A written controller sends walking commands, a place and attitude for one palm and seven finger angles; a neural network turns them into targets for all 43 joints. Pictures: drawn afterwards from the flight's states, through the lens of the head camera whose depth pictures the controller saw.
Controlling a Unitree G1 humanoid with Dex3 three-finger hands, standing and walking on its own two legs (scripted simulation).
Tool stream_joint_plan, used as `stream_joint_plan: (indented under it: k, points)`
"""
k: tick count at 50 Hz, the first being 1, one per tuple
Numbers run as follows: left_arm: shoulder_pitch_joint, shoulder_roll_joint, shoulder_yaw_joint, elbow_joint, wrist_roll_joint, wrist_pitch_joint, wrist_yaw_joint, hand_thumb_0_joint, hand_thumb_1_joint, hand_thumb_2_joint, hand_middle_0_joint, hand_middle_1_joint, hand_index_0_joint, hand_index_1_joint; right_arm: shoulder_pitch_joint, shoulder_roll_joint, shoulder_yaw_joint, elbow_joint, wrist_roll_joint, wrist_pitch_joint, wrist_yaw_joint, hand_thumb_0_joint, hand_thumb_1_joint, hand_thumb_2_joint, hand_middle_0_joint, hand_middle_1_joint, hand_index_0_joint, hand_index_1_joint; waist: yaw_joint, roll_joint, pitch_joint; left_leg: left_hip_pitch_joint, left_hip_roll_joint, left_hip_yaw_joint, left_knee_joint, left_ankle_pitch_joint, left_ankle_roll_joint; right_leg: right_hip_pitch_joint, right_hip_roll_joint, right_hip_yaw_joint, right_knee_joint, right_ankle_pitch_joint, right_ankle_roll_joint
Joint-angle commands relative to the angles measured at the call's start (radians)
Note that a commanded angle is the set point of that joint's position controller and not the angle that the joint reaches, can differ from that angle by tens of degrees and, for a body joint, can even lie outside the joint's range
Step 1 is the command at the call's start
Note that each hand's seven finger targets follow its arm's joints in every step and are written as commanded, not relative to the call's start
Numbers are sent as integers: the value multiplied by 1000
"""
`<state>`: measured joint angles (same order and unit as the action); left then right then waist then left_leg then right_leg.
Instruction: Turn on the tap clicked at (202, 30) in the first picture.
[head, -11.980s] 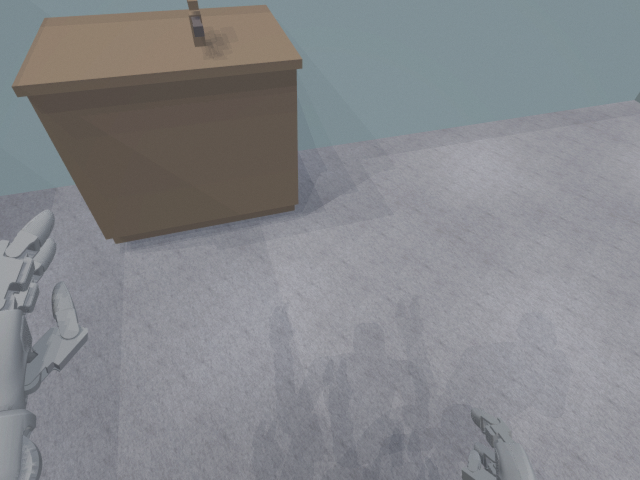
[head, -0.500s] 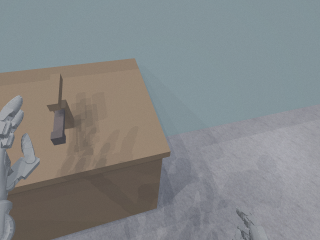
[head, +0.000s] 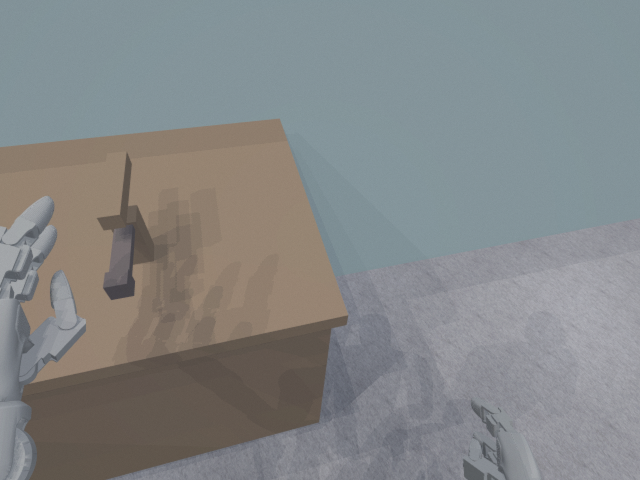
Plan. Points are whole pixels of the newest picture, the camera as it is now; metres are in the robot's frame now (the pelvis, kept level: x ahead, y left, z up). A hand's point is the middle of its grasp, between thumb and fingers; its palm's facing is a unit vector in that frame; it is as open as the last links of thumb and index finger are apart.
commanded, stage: look again from close up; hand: left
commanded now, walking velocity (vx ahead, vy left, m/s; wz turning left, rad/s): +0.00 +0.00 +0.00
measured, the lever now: (119, 284) +0.32 +0.29 +0.05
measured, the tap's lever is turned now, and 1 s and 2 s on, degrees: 0 0 0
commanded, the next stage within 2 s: come to a stop and stand still in 0.40 s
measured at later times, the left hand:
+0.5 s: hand (79, 329) +0.22 +0.25 +0.14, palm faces +0.26 -0.86 -0.45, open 7.4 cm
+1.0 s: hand (35, 334) +0.20 +0.28 +0.16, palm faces +0.40 -0.85 -0.35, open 7.4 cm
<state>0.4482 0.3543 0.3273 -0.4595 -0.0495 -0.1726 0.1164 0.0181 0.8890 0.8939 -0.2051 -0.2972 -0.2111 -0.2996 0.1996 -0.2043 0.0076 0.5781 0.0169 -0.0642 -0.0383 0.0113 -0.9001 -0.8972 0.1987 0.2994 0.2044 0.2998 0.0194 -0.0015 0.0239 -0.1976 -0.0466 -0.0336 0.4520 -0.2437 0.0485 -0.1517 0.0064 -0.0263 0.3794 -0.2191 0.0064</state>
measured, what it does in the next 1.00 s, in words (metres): stands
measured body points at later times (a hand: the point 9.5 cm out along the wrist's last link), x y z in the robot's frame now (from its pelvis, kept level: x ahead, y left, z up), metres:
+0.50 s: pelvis -0.02 +0.01 +0.00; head +0.02 +0.03 +0.44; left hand +0.20 +0.30 +0.17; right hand +0.13 -0.23 -0.09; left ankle +0.00 +0.08 -0.74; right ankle -0.01 -0.13 -0.74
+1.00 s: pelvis -0.02 +0.02 +0.00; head -0.01 +0.04 +0.44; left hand +0.17 +0.32 +0.17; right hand +0.16 -0.20 -0.07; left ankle +0.00 +0.08 -0.74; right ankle -0.01 -0.13 -0.74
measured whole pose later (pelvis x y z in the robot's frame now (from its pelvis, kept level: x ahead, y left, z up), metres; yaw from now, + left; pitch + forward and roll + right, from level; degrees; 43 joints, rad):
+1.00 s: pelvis -0.02 +0.02 +0.00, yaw -1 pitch -1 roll -1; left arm 0.36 0.35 0.37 -0.39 -0.04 -0.25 0.08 0.02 0.88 0.89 -0.21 -0.30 -0.22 -0.30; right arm 0.22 -0.20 0.02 0.58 0.01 -0.13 -0.02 0.01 -0.90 -0.90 0.20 0.30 0.20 0.30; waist 0.05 -0.02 0.04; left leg -0.23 -0.07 0.00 0.49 -0.23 0.08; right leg -0.20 -0.02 0.01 0.43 -0.21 0.03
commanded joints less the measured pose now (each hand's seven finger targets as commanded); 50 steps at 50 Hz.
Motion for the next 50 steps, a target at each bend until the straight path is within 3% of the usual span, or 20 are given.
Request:
stream_joint_plan:
  k: [1, 4, 5, 6, 7, 11, 14, 16, 21, 23, 28, 29, 30, 31, 33, 37, 39, 41, 44, 50]
  points:
    - [-72, 183, 125, -233, -1, -66, 27, 0, 900, 900, -200, -300, -200, -300, -80, -122, -51, -149, 1, -50, -13, 0, -900, -900, 200, 300, 200, 300, -6, 81, -140, -6, 130, -85, -64, 320, -33, 103, -78, 50, -3, 249, -38]
    - [-61, 161, 106, -220, -3, -67, 24, 0, 900, 900, -200, -300, -200, -300, -76, -123, -50, -152, -1, -48, -12, 0, -900, -900, 200, 300, 200, 300, -7, 60, -134, -16, 128, -84, -69, 275, -25, 99, -76, 53, -10, 226, -36]
    - [-1105, 957, 688, -460, 167, -169, 21, 0, 900, 900, -200, -300, -200, -300, 42, -151, -42, -153, -45, -112, -2, 0, -900, -900, 200, 300, 200, 300, 16, -36, 51, -181, 118, -22, 44, 332, -6, -84, -71, 85, -65, 231, -4]
    - [-881, 594, 439, -12, 76, -138, -4, 0, 900, 900, -200, -300, -200, -300, -53, -75, -40, -32, 11, -92, -4, 0, -900, -900, 200, 300, 200, 300, -11, 127, 3, -28, 139, -60, 22, 279, -39, -171, -153, 87, -21, 100, -80]
    - [-565, 340, 253, 85, 52, -126, -38, 0, 900, 900, -200, -300, -200, -300, -21, -110, -58, -84, -10, -103, 15, 0, -900, -900, 200, 300, 200, 300, 8, 148, -123, 51, 98, -45, -9, 299, -58, -64, -81, 112, 48, 179, -90]
    - [-49, 89, 39, -49, -18, -119, -74, 0, 900, 900, -200, -300, -200, -300, -49, -121, -72, -136, 28, -97, 84, 0, -900, -900, 200, 300, 200, 300, 29, 48, -216, 26, 101, -6, -17, 249, -18, 65, -87, 111, 38, 259, -25]
    - [-10, 206, 138, -153, -10, -114, -47, 0, 900, 900, -200, -300, -200, -300, -79, -131, -64, -157, 17, -89, 71, 0, -900, -900, 200, 300, 200, 300, 30, -76, -166, -25, 109, -10, -50, 135, -25, 50, -81, 94, 4, 148, -26]
    - [-46, 313, 256, -183, -4, -122, -24, 0, 900, 900, -200, -300, -200, -300, -96, -134, -56, -154, 8, -83, 43, 0, -900, -900, 200, 300, 200, 300, 24, -87, -139, -43, 107, -24, -70, 57, -25, 22, -75, 96, -3, 63, -32]
    - [-196, 328, 269, -265, -7, -158, -31, 0, 900, 900, -200, -300, -200, -300, -101, -120, -40, -170, 1, -100, 6, 0, -900, -900, 200, 300, 200, 300, 8, 102, -110, -86, 117, -64, -98, -12, -2, 35, -63, 91, 38, 58, -33]
    - [-194, 273, 223, -236, -5, -163, -37, 0, 900, 900, -200, -300, -200, -300, -84, -115, -39, -165, -1, -115, 6, 0, -900, -900, 200, 300, 200, 300, 10, 132, -117, -88, 119, -65, -100, -15, 1, 54, -57, 79, 45, 79, -33]
    - [-121, 174, 137, -183, 0, -155, -39, 0, 900, 900, -200, -300, -200, -300, -61, -124, -44, -139, -5, -134, 22, 0, -900, -900, 200, 300, 200, 300, 10, 57, -122, -28, 113, -55, -74, 74, -17, 20, -56, 71, 14, 122, -32]
    - [-1097, 949, 669, -492, 155, -265, -34, 0, 900, 900, -200, -300, -200, -300, 49, -181, -38, -114, -81, -188, 32, 0, -900, -900, 200, 300, 200, 300, 22, 97, -58, -107, 94, -21, 17, 226, -24, -90, -52, 90, -6, 149, -41]
    - [-443, 271, 243, 151, 52, -211, -73, 0, 900, 900, -200, -300, -200, -300, -46, -39, 1, -75, -25, -186, 32, 0, -900, -900, 200, 300, 200, 300, 3, 75, -201, 36, 90, -64, -64, 350, -32, -67, -78, 60, 62, 152, -65]
    - [-227, 83, 116, 109, 5, -169, -78, 0, 900, 900, -200, -300, -200, -300, -7, -95, -65, -125, 5, -187, 41, 0, -900, -900, 200, 300, 200, 300, 17, 256, -266, 186, 101, -37, -37, 550, -81, -45, -26, 75, 130, 212, -72]
    - [-175, 143, 101, -84, 13, -165, -72, 0, 900, 900, -200, -300, -200, -300, -4, -126, -71, -149, -2, -163, 63, 0, -900, -900, 200, 300, 200, 300, 11, 251, -225, 139, 174, -65, -4, 631, -63, -64, -46, 54, 144, 79, -47]
    - [-45, 174, 149, -119, -2, -135, -33, 0, 900, 900, -200, -300, -200, -300, -51, -131, -57, -174, 3, -114, 58, 0, -900, -900, 200, 300, 200, 300, 13, -54, -155, -65, 137, -52, -40, 316, -61, 60, -62, 52, 59, 206, -36]
    - [-68, 200, 186, -113, -8, -137, -25, 0, 900, 900, -200, -300, -200, -300, -68, -128, -56, -180, 3, -107, 36, 0, -900, -900, 200, 300, 200, 300, 10, -109, -137, -72, 119, -49, -62, 206, -53, 45, -61, 67, 41, 169, -33]
    - [-149, 261, 232, -164, -8, -144, -18, 0, 900, 900, -200, -300, -200, -300, -95, -124, -48, -179, 0, -100, 13, 0, -900, -900, 200, 300, 200, 300, 8, -12, -122, -70, 123, -57, -98, 133, -45, 30, -59, 63, 49, 112, -28]
    - [-220, 214, 178, -187, -1, -156, -22, 0, 900, 900, -200, -300, -200, -300, -96, -112, -39, -181, -3, -111, 0, 0, -900, -900, 200, 300, 200, 300, 9, 103, -114, -88, 130, -73, -128, 31, -26, 44, -52, 57, 52, 71, -27]
    - [-232, 140, 95, -170, 22, -162, -16, 0, 900, 900, -200, -300, -200, -300, -83, -120, -39, -157, -7, -137, 6, 0, -900, -900, 200, 300, 200, 300, 9, 99, -84, -112, 125, -84, -158, -126, -16, 49, -40, 64, 8, 15, -27]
